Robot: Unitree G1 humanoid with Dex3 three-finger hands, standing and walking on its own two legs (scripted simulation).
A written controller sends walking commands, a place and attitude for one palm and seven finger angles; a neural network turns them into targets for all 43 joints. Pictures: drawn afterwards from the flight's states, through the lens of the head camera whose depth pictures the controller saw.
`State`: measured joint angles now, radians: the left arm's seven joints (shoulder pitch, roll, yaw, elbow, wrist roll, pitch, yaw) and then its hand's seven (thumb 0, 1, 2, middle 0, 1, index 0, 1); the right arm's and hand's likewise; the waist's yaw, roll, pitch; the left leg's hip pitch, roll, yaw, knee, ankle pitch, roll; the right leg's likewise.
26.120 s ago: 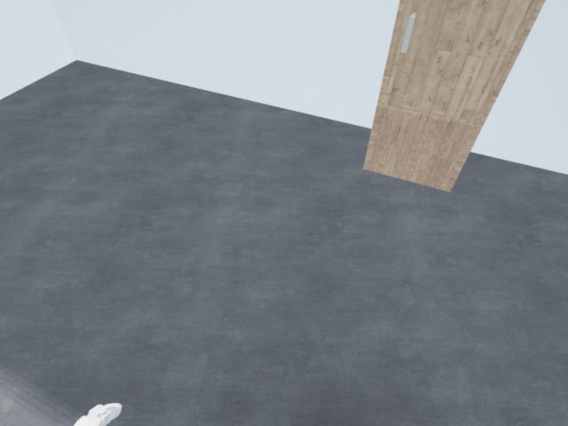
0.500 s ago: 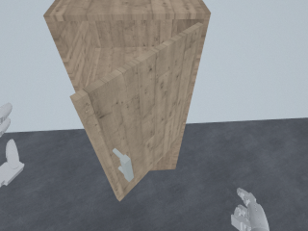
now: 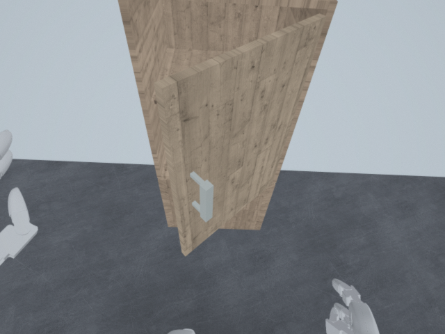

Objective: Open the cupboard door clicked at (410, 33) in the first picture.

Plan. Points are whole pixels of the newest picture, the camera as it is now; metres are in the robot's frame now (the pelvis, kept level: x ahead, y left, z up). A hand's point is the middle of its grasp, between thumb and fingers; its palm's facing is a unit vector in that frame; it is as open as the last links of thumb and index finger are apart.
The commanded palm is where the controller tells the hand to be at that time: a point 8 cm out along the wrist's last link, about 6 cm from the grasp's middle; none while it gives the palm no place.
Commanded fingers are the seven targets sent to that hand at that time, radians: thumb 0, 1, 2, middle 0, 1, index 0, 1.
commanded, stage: step back with the hand held close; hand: left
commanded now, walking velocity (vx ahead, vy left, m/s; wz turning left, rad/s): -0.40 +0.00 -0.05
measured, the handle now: (200, 197) +0.39 +0.08 -0.02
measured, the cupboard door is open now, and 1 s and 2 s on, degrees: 44 44 44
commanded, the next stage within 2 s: stop stepping back and stand still in 0.34 s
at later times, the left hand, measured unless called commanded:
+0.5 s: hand out of the picture +0.08 +0.21 +0.18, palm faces +0.24 -0.83 -0.51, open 7.4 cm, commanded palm +0.02 +0.27 +0.19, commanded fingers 0.00 0.90 0.90 -0.20 -0.30 -0.20 -0.30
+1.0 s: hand out of the picture -0.03 +0.22 +0.20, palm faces +0.37 -0.80 -0.47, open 7.4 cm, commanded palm -0.06 +0.26 +0.19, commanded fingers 0.00 0.90 0.90 -0.20 -0.30 -0.20 -0.30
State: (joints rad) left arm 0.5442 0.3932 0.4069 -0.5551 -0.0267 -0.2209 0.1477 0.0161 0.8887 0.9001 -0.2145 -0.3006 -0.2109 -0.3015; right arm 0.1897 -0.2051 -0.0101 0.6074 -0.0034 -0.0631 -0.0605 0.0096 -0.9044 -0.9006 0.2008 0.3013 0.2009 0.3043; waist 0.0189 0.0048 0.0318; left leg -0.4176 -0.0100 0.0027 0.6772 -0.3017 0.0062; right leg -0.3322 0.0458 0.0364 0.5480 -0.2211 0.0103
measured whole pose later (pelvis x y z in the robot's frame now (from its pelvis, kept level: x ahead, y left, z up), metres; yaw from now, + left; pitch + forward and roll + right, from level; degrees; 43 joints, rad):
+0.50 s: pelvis -0.15 -0.02 +0.00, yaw -7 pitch +3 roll -2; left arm 0.57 0.50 0.46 -0.62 -0.09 -0.21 0.13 0.02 0.89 0.90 -0.22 -0.30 -0.21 -0.30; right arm 0.11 -0.17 0.02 0.63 -0.02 -0.09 -0.04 0.01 -0.90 -0.90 0.20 0.30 0.20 0.30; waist 0.01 -0.01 0.03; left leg -0.62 0.05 0.02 0.59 -0.17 -0.02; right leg -0.10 0.06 -0.03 0.45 -0.41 -0.04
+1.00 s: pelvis -0.23 -0.02 +0.02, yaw -6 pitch +1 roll +2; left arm 0.61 0.42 0.43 -0.50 -0.03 -0.25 0.14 0.02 0.89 0.90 -0.22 -0.30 -0.22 -0.30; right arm 0.31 -0.20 -0.01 0.67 -0.01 -0.09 -0.07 0.01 -0.90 -0.90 0.20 0.30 0.20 0.30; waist 0.01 -0.04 -0.09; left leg -0.50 0.01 0.03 0.93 -0.30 0.00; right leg -0.18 0.01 -0.03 0.46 -0.29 -0.05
